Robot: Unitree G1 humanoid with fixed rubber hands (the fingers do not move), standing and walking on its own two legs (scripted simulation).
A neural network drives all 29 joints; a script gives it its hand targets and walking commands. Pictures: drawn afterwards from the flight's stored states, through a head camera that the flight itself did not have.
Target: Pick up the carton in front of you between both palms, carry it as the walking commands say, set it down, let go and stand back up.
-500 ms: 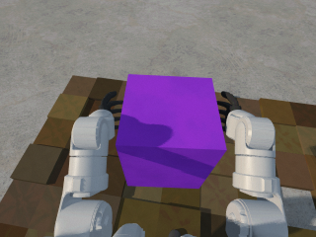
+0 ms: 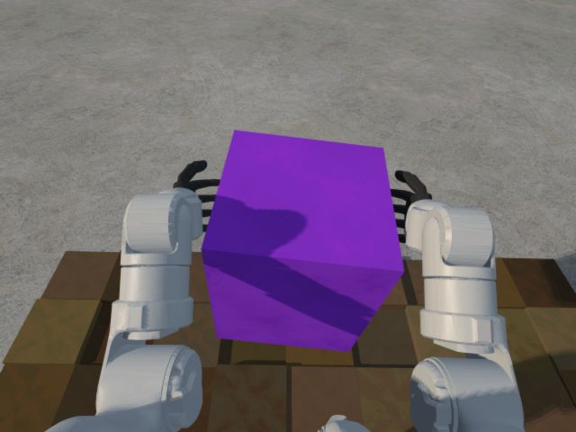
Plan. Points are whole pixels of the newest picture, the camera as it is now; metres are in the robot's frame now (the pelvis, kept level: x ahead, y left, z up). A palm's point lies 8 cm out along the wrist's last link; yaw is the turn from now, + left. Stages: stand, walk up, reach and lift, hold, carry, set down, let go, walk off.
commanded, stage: carry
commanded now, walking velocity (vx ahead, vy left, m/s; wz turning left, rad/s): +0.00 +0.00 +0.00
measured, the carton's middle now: (295, 248) +0.37 -0.02 +0.06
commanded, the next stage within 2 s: none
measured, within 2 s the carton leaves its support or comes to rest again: neither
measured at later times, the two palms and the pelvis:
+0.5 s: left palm (203, 122) +0.60 +0.14 +0.12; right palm (367, 120) +0.61 -0.16 +0.12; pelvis +0.24 -0.03 +0.01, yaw +0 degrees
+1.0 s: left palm (227, 82) +0.70 +0.10 +0.15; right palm (380, 87) +0.69 -0.20 +0.15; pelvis +0.33 -0.04 +0.03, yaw -2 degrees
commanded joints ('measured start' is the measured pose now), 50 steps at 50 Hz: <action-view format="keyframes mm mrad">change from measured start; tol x32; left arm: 1 -609 -1025 -557 33 -347 -35 -202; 50 -652 -1082 -625 -95 -441 -71 -244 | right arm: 1 -751 1089 607 -35 469 -28 282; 50 -708 1147 656 -98 436 -73 223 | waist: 1 7 128 -232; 6 154 -258 -567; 24 67 185 -531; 50 66 -131 -424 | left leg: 1 256 172 -117 24 820 83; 4 43 128 3 244 959 -11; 8 -539 -60 -157 1029 -136 -72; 18 -292 -3 -68 221 76 -60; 24 254 241 -255 157 1101 132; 35 -129 57 -84 178 684 -4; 45 114 50 -86 189 945 35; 50 -211 -46 21 82 355 -8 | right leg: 1 -22 36 -69 -198 138 -20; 5 744 20 -66 -277 452 -95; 7 1102 -313 452 -268 878 -315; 25 369 -25 37 -319 -59 1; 33 758 -79 36 -272 732 -9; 45 620 -7 -17 -405 597 31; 50 976 -74 14 -246 1189 -1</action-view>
